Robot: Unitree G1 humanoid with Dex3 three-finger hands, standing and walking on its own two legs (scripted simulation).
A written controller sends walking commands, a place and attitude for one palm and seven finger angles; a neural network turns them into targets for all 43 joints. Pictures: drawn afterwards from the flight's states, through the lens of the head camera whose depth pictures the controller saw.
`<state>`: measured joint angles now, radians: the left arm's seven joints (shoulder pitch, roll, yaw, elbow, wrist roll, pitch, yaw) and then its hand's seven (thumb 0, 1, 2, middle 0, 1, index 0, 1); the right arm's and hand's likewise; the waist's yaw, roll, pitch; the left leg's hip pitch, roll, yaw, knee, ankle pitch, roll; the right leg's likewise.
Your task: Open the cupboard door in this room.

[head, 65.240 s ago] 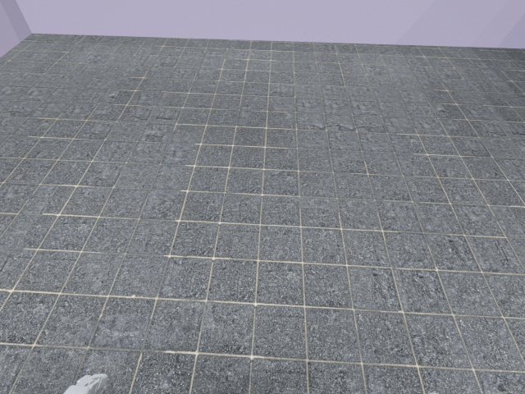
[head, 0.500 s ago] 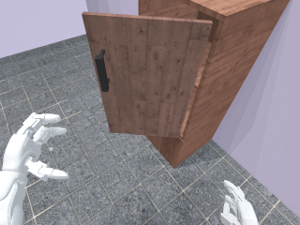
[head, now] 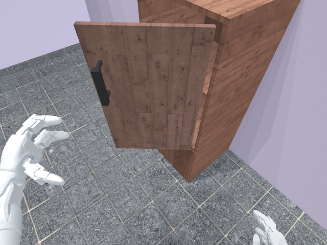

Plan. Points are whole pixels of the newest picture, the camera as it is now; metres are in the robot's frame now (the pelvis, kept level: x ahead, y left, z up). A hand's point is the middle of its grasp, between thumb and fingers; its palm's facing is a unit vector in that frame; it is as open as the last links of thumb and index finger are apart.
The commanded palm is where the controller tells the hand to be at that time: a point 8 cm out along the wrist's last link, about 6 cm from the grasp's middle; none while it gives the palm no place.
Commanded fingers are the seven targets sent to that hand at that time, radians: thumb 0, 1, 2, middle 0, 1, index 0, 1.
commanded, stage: raise the hand with hooked fingers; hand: left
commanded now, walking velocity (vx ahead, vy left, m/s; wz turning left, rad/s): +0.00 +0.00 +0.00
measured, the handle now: (102, 83) +0.55 +0.23 +0.07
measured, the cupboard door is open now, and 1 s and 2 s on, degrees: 49 49 49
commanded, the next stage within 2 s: move the hooked fingers beside the handle in 0.30 s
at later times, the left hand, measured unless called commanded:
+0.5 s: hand (52, 154) +0.29 +0.27 +0.09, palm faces +0.07 -1.00 -0.03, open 14.0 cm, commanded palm +0.27 +0.31 +0.09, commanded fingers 0.00 -0.50 0.30 -0.30 -1.20 -0.30 -1.20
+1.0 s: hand (64, 128) +0.36 +0.27 +0.09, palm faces +0.04 -1.00 -0.01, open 14.0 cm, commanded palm +0.34 +0.32 +0.09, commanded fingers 0.00 -0.50 0.30 -0.30 -1.20 -0.30 -1.20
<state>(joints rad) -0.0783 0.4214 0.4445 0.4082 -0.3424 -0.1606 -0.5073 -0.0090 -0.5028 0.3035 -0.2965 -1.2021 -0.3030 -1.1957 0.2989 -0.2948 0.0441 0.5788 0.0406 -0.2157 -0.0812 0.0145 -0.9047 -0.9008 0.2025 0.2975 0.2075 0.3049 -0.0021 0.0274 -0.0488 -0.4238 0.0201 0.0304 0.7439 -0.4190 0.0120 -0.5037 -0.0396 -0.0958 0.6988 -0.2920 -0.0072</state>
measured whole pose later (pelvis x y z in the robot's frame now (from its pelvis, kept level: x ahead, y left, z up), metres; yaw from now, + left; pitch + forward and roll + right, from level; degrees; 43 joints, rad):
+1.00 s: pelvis -0.01 +0.00 +0.00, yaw +0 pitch +8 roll -1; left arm -0.40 0.48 0.47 0.75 -0.27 -0.26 -0.48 -0.01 -0.50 0.30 -0.30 -1.20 -0.30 -1.20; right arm 0.34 -0.29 0.05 0.60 0.04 -0.15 -0.08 0.01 -0.91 -0.90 0.20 0.30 0.21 0.30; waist -0.04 0.01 -0.03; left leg -0.51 0.02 0.03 0.78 -0.42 0.01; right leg -0.59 -0.04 -0.09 0.73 -0.28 -0.01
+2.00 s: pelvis +0.00 +0.01 -0.02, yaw -2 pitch +18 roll -3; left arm -0.89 0.74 0.54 1.23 -0.14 -0.32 -0.51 -0.01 -0.50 0.30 -0.30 -1.20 -0.30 -1.20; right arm 0.41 -0.30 0.06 0.60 0.01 0.04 -0.05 0.01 -0.91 -0.90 0.20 0.30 0.21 0.30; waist -0.16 -0.01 -0.05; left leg -0.74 0.04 0.03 0.89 -0.46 0.03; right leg -0.80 -0.02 -0.09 0.78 -0.28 0.00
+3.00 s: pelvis +0.00 +0.01 -0.02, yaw -2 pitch +19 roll -3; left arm -0.90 0.78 0.54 1.24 -0.12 -0.31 -0.51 -0.01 -0.50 0.30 -0.30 -1.20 -0.30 -1.20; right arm 0.41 -0.30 0.07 0.57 0.01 0.08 -0.04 0.01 -0.91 -0.90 0.20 0.30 0.21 0.30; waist -0.17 0.00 -0.05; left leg -0.78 0.05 0.02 0.93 -0.48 0.02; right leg -0.84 -0.01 -0.09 0.80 -0.30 0.00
